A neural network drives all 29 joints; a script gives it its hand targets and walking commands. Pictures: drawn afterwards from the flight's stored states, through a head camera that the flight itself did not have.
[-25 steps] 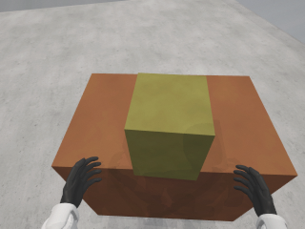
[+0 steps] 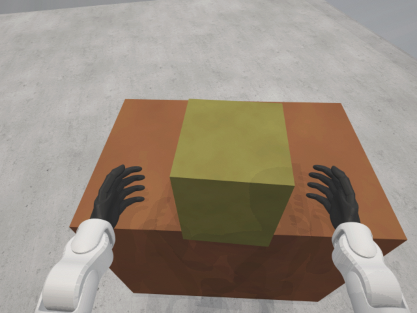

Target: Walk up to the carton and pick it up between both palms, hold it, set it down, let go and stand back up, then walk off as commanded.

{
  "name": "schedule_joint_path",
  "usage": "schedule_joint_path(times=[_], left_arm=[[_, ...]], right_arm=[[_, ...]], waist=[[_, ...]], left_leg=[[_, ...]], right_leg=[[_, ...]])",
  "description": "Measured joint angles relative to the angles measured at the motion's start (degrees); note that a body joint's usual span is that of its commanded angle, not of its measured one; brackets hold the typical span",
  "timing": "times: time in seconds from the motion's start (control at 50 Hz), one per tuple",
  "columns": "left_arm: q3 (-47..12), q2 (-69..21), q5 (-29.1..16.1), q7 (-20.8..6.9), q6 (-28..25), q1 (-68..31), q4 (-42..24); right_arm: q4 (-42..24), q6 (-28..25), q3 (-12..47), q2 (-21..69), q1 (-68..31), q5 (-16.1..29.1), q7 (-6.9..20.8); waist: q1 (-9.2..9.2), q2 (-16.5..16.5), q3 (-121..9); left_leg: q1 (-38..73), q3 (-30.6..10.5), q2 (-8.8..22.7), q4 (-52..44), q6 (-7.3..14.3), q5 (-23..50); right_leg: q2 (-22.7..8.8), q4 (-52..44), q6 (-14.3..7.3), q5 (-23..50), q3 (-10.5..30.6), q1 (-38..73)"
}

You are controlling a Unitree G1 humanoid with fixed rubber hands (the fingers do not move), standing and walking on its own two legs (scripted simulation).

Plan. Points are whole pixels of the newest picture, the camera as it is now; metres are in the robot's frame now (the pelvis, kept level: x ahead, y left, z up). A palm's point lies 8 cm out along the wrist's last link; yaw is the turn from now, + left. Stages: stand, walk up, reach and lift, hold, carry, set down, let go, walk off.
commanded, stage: reach and lift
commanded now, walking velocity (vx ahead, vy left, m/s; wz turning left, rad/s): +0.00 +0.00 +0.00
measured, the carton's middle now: (229, 175) +0.42 -0.01 +0.01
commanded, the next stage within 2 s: none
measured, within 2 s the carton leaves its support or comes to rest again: neither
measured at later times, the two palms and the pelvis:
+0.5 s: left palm (114, 155) +0.36 +0.20 +0.14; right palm (332, 157) +0.38 -0.19 +0.12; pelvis +0.00 +0.00 +0.00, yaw +0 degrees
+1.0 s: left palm (118, 142) +0.40 +0.21 +0.13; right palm (329, 142) +0.41 -0.19 +0.12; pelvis +0.00 +0.00 +0.00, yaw +0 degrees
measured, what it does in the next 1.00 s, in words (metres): stands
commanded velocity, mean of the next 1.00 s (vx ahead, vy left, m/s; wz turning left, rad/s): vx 0.00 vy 0.00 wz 0.00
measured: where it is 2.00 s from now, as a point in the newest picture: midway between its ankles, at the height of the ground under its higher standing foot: outside the picture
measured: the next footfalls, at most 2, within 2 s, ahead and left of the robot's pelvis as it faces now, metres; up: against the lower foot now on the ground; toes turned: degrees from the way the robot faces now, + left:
none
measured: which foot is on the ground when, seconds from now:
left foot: down 0.00-1.00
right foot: down 0.00-1.00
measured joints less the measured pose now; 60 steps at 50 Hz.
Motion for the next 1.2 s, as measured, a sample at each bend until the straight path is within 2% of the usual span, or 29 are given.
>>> schedule_joint_path(times=[0.08, 0.2, 0.26, 0.46, 0.74, 0.86, 0.98, 1.12, 1.2], left_arm=[[0.2, 0.0, -0.1, 0.0, 2.2, -5.9, 1.9], [2.1, 0.0, -0.1, 0.0, 6.4, -15.6, 12.1], [3.1, 0.0, -0.1, 0.0, 7.2, -18.3, 14.1], [4.1, 0.0, 1.1, 0.0, 7.9, -25.7, 16.3], [4.6, 0.0, 1.4, 0.0, 7.3, -38.4, 32.7], [4.6, 0.0, 2.1, 0.0, 3.9, -43.3, 41.3], [4.6, 0.0, 4.1, -0.5, -2.8, -44.3, 52.6], [4.6, 0.0, 4.2, -1.0, -14.4, -44.4, 58.4], [4.6, 0.0, 4.2, -1.4, -21.2, -44.3, 65.2]], right_arm=[[0.0, 2.8, 0.0, 0.0, -4.6, 0.0, -0.3], [3.9, 7.4, 0.0, -0.7, -12.8, 0.0, -0.3], [6.1, 8.6, 0.0, -1.3, -16.1, 0.0, -0.3], [12.0, 9.1, 0.0, -3.0, -24.0, 0.5, -0.4], [27.6, 9.4, 0.0, -3.9, -37.5, 1.1, -0.3], [35.5, 8.5, 0.0, -3.9, -42.2, 1.1, -0.1], [44.0, 5.0, 0.0, -3.9, -42.8, 1.1, 0.1], [46.9, -2.4, 0.0, -3.9, -42.9, 1.1, 0.8], [50.6, -6.0, 0.0, -3.9, -42.8, 1.1, 2.0]], waist=[[-0.01, 0.4, 0.0], [0.0, 0.8, 0.1], [0.01, 0.7, 0.7], [0.0, 0.6, 1.6], [0.0, 0.6, 0.3], [0.0, 0.6, -0.6], [0.0, 0.5, -0.8], [0.0, 0.6, 1.2], [-0.01, 0.7, 0.1]], left_leg=[[0.0, 0.0, 0.0, 0.0, 0.0, 0.2], [0.0, 0.0, 0.0, 0.0, 0.0, 0.4], [0.0, 0.0, 0.0, 0.0, 0.0, 0.4], [0.0, 0.0, 0.0, 0.0, 0.0, 0.2], [0.0, 0.0, 0.0, 0.0, 0.0, 0.2], [0.0, 0.0, 0.0, 0.0, 0.0, 0.2], [0.0, 0.0, 0.0, 0.0, 0.0, 0.2], [-0.1, 0.0, 0.2, 0.2, -0.1, 0.4], [-0.1, 0.0, 0.2, 0.3, -0.1, 0.1]], right_leg=[[0.0, 0.0, 0.0, 0.2, 0.0, 0.0], [0.0, 0.0, 0.0, 0.4, 0.0, 0.0], [0.0, 0.0, 0.0, 0.4, 0.0, 0.0], [0.0, 0.0, 0.0, 0.3, 0.0, 0.0], [0.0, 0.0, 0.0, 0.3, 0.0, 0.0], [0.0, 0.0, 0.0, 0.3, 0.0, 0.0], [0.0, 0.0, 0.0, 0.3, 0.0, 0.0], [0.2, 0.0, 0.0, 0.6, 0.0, 0.0], [0.2, 0.0, 0.0, 0.3, 0.0, 0.0]])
